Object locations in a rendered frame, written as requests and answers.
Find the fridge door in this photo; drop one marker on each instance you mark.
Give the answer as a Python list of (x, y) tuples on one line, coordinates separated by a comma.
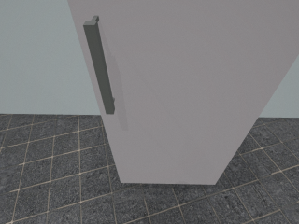
[(189, 79)]

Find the handle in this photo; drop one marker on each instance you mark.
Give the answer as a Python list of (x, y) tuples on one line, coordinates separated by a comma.
[(94, 41)]

